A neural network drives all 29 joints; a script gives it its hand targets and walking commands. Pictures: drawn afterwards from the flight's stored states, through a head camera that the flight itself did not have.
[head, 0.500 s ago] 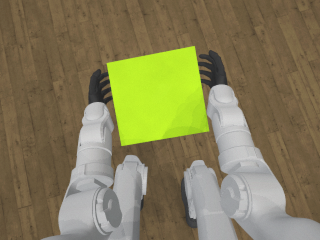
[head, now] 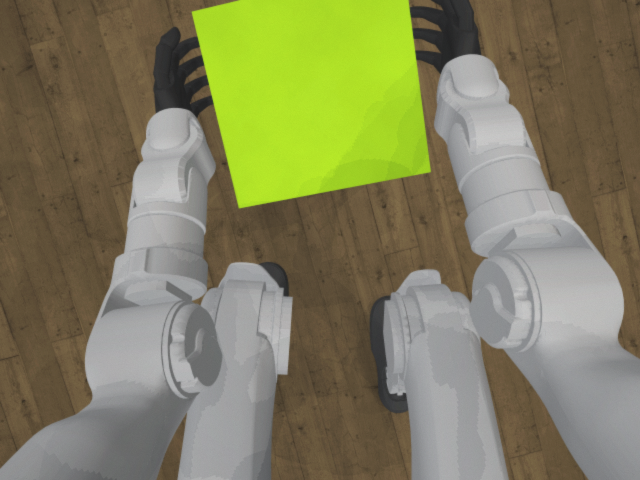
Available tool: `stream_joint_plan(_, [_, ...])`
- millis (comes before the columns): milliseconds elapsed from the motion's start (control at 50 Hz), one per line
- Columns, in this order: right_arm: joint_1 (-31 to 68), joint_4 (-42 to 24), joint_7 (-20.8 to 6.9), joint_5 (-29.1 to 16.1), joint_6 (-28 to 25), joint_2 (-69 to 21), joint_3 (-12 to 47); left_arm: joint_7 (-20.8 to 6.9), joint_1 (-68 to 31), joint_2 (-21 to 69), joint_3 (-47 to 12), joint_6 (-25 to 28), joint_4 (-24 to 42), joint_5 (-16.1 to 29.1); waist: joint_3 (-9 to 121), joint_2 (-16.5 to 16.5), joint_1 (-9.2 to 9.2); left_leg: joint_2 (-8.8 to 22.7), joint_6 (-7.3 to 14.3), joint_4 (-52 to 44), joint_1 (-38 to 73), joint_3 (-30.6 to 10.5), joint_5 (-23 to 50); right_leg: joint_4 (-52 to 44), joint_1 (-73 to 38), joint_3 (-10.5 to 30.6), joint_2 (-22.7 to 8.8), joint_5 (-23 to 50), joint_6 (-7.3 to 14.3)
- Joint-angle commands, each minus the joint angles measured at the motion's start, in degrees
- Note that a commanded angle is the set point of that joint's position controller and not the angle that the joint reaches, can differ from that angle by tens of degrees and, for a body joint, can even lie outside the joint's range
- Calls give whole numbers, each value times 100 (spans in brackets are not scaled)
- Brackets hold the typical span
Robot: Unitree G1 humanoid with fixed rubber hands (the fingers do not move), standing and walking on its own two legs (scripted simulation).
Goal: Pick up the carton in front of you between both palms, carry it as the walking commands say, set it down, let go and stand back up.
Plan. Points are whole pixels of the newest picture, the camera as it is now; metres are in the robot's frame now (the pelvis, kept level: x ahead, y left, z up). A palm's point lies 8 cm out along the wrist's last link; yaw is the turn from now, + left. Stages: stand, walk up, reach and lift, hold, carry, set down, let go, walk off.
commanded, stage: set down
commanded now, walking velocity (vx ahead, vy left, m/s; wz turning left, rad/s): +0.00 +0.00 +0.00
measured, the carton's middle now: (320, 106) +0.52 +0.04 -0.25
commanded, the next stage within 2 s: none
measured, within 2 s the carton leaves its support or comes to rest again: rests again in 0.36 s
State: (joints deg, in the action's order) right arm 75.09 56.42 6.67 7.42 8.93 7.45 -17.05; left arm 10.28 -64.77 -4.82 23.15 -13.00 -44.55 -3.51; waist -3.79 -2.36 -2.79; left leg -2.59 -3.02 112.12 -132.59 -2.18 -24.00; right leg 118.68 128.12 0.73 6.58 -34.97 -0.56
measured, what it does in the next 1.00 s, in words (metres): stands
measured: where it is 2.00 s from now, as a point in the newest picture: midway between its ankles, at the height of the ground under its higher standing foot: (329, 356)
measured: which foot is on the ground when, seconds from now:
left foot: down 0.00-1.00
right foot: down 0.00-1.00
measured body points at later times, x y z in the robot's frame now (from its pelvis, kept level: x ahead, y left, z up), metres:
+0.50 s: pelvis +0.01 -0.01 -0.03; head +0.35 -0.02 +0.27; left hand +0.51 +0.20 -0.18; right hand +0.56 -0.10 -0.18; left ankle +0.14 +0.13 -0.37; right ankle +0.09 -0.11 -0.37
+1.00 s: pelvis +0.01 -0.01 -0.03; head +0.36 -0.02 +0.25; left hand +0.52 +0.20 -0.19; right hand +0.57 -0.10 -0.19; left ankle +0.14 +0.13 -0.37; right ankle +0.09 -0.11 -0.37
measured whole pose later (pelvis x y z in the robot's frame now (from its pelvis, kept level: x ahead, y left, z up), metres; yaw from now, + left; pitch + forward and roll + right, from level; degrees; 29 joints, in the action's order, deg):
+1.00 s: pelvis +0.01 -0.01 -0.03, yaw +1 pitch +44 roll +3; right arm 79.0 60.7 1.7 12.0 6.2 10.0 -17.6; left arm 2.4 -72.2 -8.8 29.2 -6.4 -57.6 -5.0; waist -6.7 0.5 -4.5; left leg -2.5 -4.0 117.9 -135.7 -1.5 -26.5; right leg 125.5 132.0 1.0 7.2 -37.6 0.4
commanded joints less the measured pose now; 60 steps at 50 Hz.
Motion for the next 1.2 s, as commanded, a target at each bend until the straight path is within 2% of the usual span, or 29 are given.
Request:
stream_joint_plan(0, [2893, -172, -1450, -820, -80, -4750, 2288, -1410, -3718, 4566, -2494, 529, 439, 661, 5990, 194, -504, -443, -46, -141, 4149, 716, 1032, -1014, -2147, -28, 208, 958, 125])
stream_joint_plan(40, [2657, -394, -1417, -855, -71, -5026, 2585, -1408, -3779, 4657, -2608, 623, 763, 907, 6727, -303, -153, -469, 17, 1, 4237, 614, 1643, -858, -2566, -154, 296, 1715, 9])
stream_joint_plan(80, [3418, -1673, -1318, -1158, -233, -4892, 3219, -1447, -3407, 5032, -2334, 604, 281, 1019, 7313, -978, -570, -508, 210, 319, 4495, 504, 2371, -749, -2710, -3, 161, 2027, -73])
stream_joint_plan(100, [3182, -1384, -1326, -1111, -222, -4751, 3043, -1486, -3036, 5160, -2331, 504, -174, 1006, 6995, -638, -178, -484, 105, 191, 4370, 505, 1943, -793, -2911, -105, 230, 1865, -48])
stream_joint_plan(120, [2703, -872, -1311, -1127, -95, -4948, 3060, -1544, -3306, 4659, -2319, 588, 434, 1021, 6592, -761, -566, -476, 46, 261, 3750, 621, 1791, -679, -2640, -80, 117, 1910, -80])
stream_joint_plan(200, [2168, -604, -1343, -698, 64, -5410, 2662, -1691, -3516, 4759, -2304, 535, 216, 824, 6389, -859, -325, -371, 86, 364, 3353, 619, 1849, -835, -2830, 139, 149, 2385, -91])
stream_joint_plan(220, [1737, 273, -1347, -216, 105, -5268, 2109, -1700, -3564, 4856, -2370, 517, 257, 891, 5904, -681, 369, -430, -30, 184, 2618, 565, 1373, -832, -3072, 14, 214, 2394, -5])
stream_joint_plan(240, [1603, -56, -1342, -354, 58, -5439, 2209, -1762, -3914, 4524, -2442, 590, 664, 985, 6099, -781, -140, -420, 58, 241, 2873, 574, 1634, -828, -2759, 160, 174, 2502, -1])
stream_joint_plan(260, [1760, 43, -1321, -229, 58, -5028, 2157, -1813, -3601, 4554, -2161, 482, -31, 798, 5688, -645, 58, -376, 39, 303, 2667, 573, 1557, -851, -2578, 152, 111, 2308, -5])
stream_joint_plan(340, [2280, -318, -1365, -345, -9, -4879, 2208, -1873, -3241, 4723, -2015, 482, 265, 676, 5725, -171, -316, -488, 53, 223, 2361, 715, 1425, -808, -2674, 155, 166, 2278, 45])
stream_joint_plan(420, [2313, -135, -1438, -471, -57, -4823, 2124, -1818, -3096, 4307, -1360, 445, -476, 197, 4873, -478, -450, -309, 94, 339, 2341, 564, 1114, -846, -2120, 201, 206, 1652, 100])
stream_joint_plan(520, [2204, 570, -1418, 81, 22, -4420, 1463, -1754, -3525, 3930, -1454, 476, -462, 246, 4540, -342, -227, -391, 97, 128, 2348, 589, 686, -851, -1848, 95, 248, 1226, 199])
stream_joint_plan(540, [2194, 511, -1378, 105, 7, -4278, 1542, -1798, -3270, 3776, -1000, 503, -617, 233, 4420, -999, -132, -406, 187, 233, 2162, 515, 626, -901, -1727, -11, 220, 1047, 165])
stream_joint_plan(580, [1789, 721, -1369, 393, -52, -4059, 1385, -1773, -3026, 3887, -1160, 488, -737, 182, 4570, -580, 255, -388, 88, 238, 2276, 459, 836, -840, -1705, -63, 182, 1291, 129])
stream_joint_plan(640, [1951, 570, -1470, 172, -59, -4125, 1441, -1723, -3172, 3806, -1099, 537, -772, 138, 4322, -392, -126, -327, 78, 295, 2498, 370, 957, -656, -1274, 116, 109, 1191, 227])
stream_joint_plan(660, [2020, 844, -1522, 107, -56, -3949, 1420, -1715, -3086, 3818, -1219, 495, -1043, 171, 4174, -160, 103, -223, -19, 215, 2527, 382, 948, -784, -1597, 186, 76, 1395, 260])
stream_joint_plan(680, [2157, 446, -1548, 0, -112, -4183, 1576, -1724, -3134, 3945, -1046, 573, -652, 95, 4288, -359, -274, -358, 90, 224, 2421, 466, 990, -743, -1423, 120, 176, 1225, 255])
stream_joint_plan(720, [1994, 476, -1541, 259, -84, -4035, 1450, -1759, -2912, 3692, -885, 564, -871, 163, 4104, -757, 72, -380, 87, 250, 2243, 340, 794, -714, -1392, 24, 151, 1128, 235])
stream_joint_plan(740, [1648, 945, -1518, 204, -76, -4075, 1333, -1729, -2794, 3639, -1061, 591, -1122, 159, 4091, -378, -293, -393, 44, 161, 2441, 471, 800, -791, -1533, 120, 123, 1129, 261])
stream_joint_plan(840, [1667, 1051, -1483, 488, -89, -3498, 994, -1768, -2891, 3594, -870, 591, -1196, 157, 3900, -416, 238, -407, 97, 228, 2171, 337, 1120, -807, -1420, 126, 139, 1476, 347])
stream_joint_plan(920, [1551, 1076, -1471, 353, -94, -3322, 1194, -1720, -2395, 2826, -508, 673, -1331, -166, 3644, -784, -377, -398, 137, 164, 1994, 452, 976, -842, -1348, 148, 82, 1351, 219])
stream_joint_plan(940, [1444, 1169, -1402, 509, -131, -3132, 1109, -1705, -2619, 2947, -609, 650, -1632, 88, 3485, -672, 119, -333, 85, 301, 1933, 355, 605, -809, -1614, 159, 65, 1181, 284])
stream_joint_plan(980, [1628, 951, -1373, 329, -161, -3092, 1309, -1682, -2449, 2766, -686, 698, -1345, 14, 3676, -687, -63, -307, 116, 324, 1902, 414, 767, -848, -1741, 225, 85, 1478, 185])
stream_joint_plan(1000, [1282, 1087, -1291, 583, -178, -2794, 946, -1713, -2473, 2660, -536, 668, -1382, -32, 3480, -527, 272, -307, 45, 313, 1816, 441, 685, -822, -1598, 160, 84, 1461, 226])
stream_joint_plan(1020, [1508, 955, -1245, 422, -241, -2692, 1097, -1687, -2164, 2580, -442, 700, -1862, -122, 3660, -385, -177, -266, 67, 300, 1954, 412, 883, -739, -1525, 279, 43, 1446, 172])
stream_joint_plan(1060, [1392, 1185, -1155, 497, -270, -1878, 880, -1623, -2065, 2027, -180, 755, -1802, -256, 3287, -249, 47, -199, -40, 430, 1714, 530, 518, -797, -1499, 270, 12, 1249, 181])
stream_joint_plan(1120, [1272, 1192, -805, 184, -389, -397, 758, -1178, -1293, 319, 232, 1033, -2423, -356, 3183, -207, -371, -32, -8, 422, 1974, 466, 406, -814, -1464, 373, -119, 996, 100])
stream_joint_plan(1140, [887, 1090, -558, 174, -521, 564, 727, -935, -1094, -619, 290, 1194, -2046, -162, 3389, -335, -99, -19, -95, 310, 2154, 451, 527, -767, -1886, 208, -93, 1109, 7])
stream_joint_plan(1180, [1081, 1347, -319, -456, -605, 1392, 1292, -651, -787, -1854, 345, 1439, -2582, 109, 3478, -480, -670, 163, -18, 472, 2161, 469, 585, -620, -1829, 464, -384, 927, -62])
